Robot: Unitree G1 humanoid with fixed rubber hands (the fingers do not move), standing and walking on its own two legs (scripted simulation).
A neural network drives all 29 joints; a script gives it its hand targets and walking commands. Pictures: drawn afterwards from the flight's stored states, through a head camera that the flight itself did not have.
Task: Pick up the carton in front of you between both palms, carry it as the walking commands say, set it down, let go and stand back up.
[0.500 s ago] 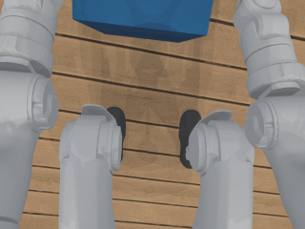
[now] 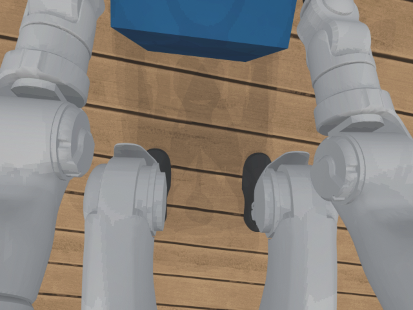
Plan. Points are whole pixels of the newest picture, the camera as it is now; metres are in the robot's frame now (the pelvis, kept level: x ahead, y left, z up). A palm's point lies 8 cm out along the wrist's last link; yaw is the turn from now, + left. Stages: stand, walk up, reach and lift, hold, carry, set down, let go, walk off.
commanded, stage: reach and lift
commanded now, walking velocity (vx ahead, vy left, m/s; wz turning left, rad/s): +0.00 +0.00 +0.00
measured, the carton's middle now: out of the picture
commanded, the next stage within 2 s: none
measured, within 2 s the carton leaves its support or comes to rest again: leaves its support in 0.12 s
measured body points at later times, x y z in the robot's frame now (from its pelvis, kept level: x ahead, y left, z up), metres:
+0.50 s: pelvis -0.01 -0.01 +0.06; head +0.28 +0.03 +0.40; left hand +0.52 +0.20 -0.03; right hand +0.54 -0.10 -0.01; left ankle +0.11 +0.12 -0.33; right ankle +0.12 -0.14 -0.33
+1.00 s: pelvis +0.02 -0.01 +0.18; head +0.24 +0.03 +0.58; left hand +0.48 +0.18 +0.12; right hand +0.50 -0.12 +0.14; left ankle +0.11 +0.12 -0.33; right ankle +0.12 -0.14 -0.33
